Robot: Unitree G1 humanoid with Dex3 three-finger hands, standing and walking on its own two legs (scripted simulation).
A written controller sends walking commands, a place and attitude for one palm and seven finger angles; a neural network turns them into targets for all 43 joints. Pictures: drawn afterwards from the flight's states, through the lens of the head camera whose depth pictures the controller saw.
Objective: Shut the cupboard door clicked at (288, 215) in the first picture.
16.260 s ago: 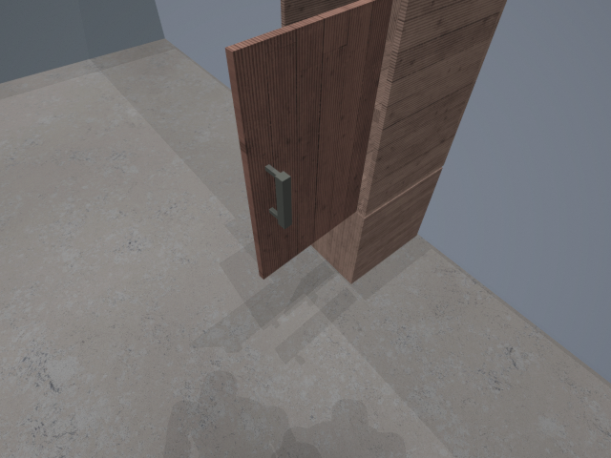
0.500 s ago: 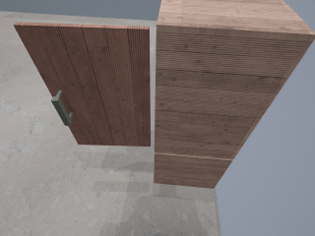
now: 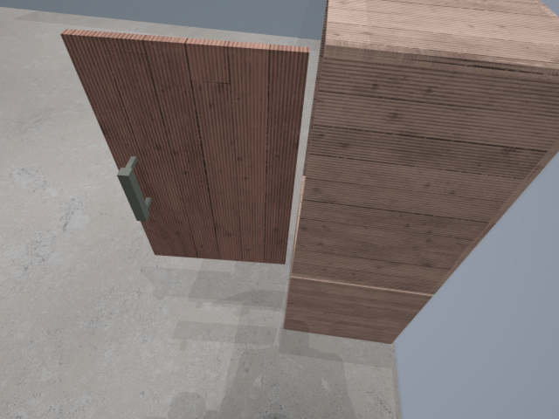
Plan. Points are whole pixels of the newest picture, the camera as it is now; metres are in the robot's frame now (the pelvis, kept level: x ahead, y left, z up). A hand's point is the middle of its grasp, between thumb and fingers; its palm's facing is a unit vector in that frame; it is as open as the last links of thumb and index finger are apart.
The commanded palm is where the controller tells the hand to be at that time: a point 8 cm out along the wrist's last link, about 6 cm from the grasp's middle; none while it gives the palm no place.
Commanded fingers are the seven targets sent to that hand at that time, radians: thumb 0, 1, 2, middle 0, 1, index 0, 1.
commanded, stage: shuffle to correct the standing spot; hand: left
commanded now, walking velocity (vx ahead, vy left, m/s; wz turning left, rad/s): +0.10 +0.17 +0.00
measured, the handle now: (137, 189) +0.52 +0.34 -0.05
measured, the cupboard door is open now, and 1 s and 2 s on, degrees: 94 94 94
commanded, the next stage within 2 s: come to a stop and stand still in 0.60 s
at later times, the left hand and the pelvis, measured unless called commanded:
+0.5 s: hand out of the picture +0.03 +0.22 -0.17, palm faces +0.12 -0.97 -0.20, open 7.3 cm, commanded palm none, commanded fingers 0.00 0.90 0.90 -0.20 -0.30 -0.20 -0.30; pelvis +0.05 +0.05 +0.01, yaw +1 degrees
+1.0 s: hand out of the picture +0.09 +0.28 -0.17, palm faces +0.06 -0.98 -0.21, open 7.3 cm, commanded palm none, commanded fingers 0.00 0.90 0.90 -0.20 -0.30 -0.20 -0.30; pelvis +0.08 +0.11 +0.00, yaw +0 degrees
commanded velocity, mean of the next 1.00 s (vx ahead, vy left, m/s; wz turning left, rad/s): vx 0.04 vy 0.11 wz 0.00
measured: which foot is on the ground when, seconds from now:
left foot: down 0.00-0.22, up 0.24-0.54, down 0.56-0.80, up 0.82-1.00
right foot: up 0.00-0.20, down 0.22-0.56, up 0.58-0.76, down 0.78-1.00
